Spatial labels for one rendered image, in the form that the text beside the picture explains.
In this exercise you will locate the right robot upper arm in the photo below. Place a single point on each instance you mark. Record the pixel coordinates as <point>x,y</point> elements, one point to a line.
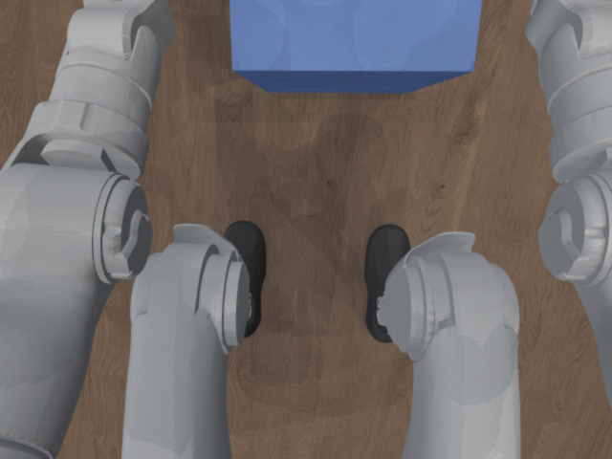
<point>575,242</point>

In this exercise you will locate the right robot foot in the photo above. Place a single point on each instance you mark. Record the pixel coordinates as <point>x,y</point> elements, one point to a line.
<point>387,245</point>

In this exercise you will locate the right robot shin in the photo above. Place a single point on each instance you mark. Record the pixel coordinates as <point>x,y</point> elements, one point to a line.
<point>447,241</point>

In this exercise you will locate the left robot forearm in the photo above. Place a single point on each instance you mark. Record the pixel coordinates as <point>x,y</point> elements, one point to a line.
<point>104,90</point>

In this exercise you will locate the carton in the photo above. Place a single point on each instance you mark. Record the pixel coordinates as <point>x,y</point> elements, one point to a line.
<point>352,46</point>

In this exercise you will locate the right robot forearm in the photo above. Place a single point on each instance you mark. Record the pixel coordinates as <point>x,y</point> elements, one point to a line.
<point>573,41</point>

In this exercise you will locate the left robot upper arm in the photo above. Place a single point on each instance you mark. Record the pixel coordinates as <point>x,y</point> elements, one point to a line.
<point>67,236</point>

